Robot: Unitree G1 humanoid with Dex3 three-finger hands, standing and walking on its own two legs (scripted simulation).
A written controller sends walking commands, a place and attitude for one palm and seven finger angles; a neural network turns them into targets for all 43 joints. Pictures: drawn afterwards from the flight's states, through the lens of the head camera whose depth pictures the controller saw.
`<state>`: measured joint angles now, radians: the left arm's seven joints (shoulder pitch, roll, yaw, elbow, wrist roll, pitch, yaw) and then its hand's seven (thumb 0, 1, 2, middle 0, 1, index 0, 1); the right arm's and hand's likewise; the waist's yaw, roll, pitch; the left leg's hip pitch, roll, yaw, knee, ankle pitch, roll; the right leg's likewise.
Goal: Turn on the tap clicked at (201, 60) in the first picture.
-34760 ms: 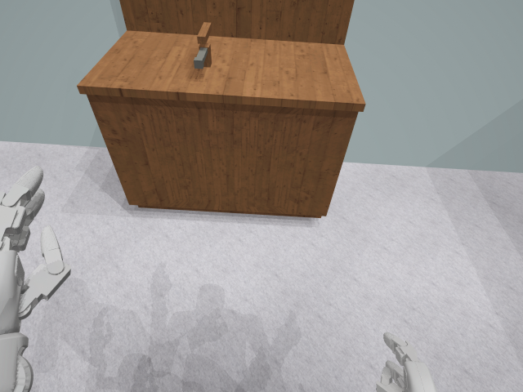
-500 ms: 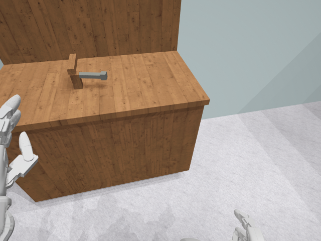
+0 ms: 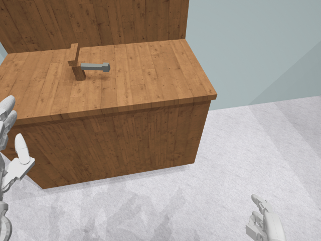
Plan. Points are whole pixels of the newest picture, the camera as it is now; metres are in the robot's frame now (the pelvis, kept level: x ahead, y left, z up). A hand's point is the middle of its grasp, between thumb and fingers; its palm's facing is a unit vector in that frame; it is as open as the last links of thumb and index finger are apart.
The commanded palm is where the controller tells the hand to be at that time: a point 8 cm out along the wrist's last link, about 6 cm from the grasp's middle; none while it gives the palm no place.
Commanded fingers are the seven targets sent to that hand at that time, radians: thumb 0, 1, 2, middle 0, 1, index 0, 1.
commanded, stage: stand and check the lever's angle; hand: left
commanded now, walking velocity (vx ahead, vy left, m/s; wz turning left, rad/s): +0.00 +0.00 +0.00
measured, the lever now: (106, 67) +0.76 +0.28 +0.01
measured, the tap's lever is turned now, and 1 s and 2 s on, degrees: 76 76 76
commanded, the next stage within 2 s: stand and wait in 0.12 s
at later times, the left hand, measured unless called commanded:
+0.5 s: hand (21, 158) +0.22 +0.27 +0.16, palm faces +0.40 -0.85 -0.34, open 7.4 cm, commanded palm +0.17 +0.31 +0.18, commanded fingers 0.00 0.90 0.90 -0.20 -0.30 -0.20 -0.30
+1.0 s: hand (20, 162) +0.22 +0.28 +0.16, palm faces +0.40 -0.85 -0.35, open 7.4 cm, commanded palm +0.17 +0.31 +0.18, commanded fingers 0.00 0.90 0.90 -0.20 -0.30 -0.20 -0.30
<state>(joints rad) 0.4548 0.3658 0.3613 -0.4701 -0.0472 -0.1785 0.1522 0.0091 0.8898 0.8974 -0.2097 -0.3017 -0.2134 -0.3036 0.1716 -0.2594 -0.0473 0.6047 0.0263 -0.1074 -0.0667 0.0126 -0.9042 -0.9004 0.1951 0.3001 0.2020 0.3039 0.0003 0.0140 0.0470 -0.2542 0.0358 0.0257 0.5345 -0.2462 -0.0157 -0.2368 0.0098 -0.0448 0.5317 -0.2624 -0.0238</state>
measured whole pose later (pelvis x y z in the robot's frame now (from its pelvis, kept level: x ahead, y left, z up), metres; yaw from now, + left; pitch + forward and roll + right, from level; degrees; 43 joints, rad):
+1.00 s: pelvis +0.00 +0.03 +0.01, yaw -1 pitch -1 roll -1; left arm 0.46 0.33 0.31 -0.44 -0.04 -0.13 0.15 0.01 0.89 0.90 -0.21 -0.30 -0.21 -0.30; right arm 0.18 -0.21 0.00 0.62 0.00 -0.09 -0.08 0.01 -0.90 -0.90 0.20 0.30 0.21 0.30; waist 0.01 0.01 0.02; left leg -0.22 0.02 0.05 0.44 -0.21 0.03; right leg -0.17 -0.01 -0.02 0.36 -0.17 0.02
